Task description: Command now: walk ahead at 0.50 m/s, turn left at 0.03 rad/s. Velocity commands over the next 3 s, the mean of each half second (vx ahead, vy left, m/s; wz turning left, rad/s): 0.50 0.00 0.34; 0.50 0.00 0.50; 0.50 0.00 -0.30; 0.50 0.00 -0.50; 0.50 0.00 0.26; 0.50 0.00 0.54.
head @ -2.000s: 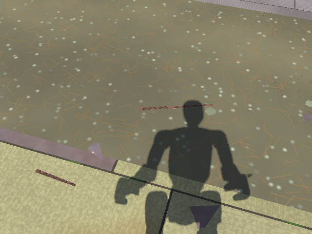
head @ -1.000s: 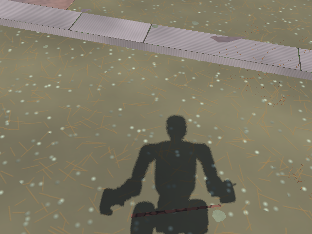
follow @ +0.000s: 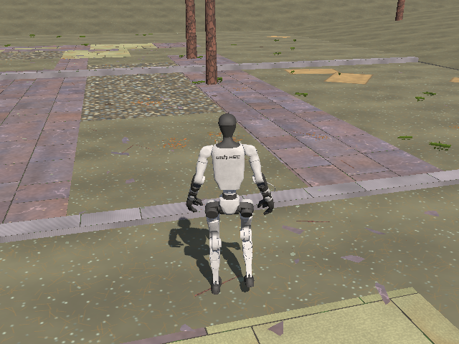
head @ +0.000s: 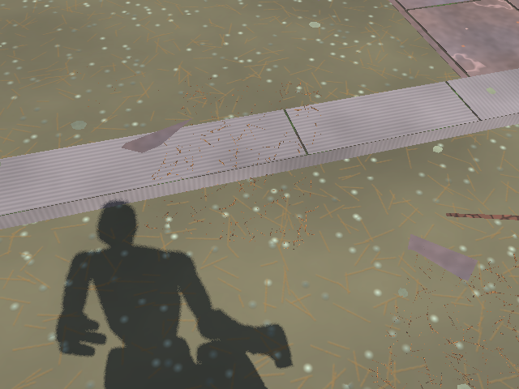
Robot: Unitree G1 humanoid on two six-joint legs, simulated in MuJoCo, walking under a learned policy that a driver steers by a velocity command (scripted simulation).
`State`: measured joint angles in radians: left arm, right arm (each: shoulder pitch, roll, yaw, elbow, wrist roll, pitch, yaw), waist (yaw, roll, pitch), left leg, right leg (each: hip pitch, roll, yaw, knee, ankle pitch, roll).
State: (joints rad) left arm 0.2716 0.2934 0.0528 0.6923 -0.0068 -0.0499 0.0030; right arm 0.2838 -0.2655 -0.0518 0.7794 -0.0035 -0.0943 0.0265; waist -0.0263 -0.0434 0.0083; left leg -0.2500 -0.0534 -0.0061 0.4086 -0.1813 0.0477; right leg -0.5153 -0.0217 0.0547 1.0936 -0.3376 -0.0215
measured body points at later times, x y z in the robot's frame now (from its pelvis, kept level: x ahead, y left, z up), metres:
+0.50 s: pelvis +0.25 -0.03 +0.00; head +0.27 -0.04 +0.45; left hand +0.29 +0.26 -0.10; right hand +0.44 -0.29 -0.11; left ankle +0.26 +0.12 -0.66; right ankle +0.27 -0.14 -0.74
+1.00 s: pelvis +0.48 +0.12 +0.00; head +0.51 +0.15 +0.45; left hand +0.49 +0.43 -0.10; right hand +0.71 -0.07 -0.10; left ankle +0.47 +0.18 -0.74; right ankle +0.62 -0.02 -0.66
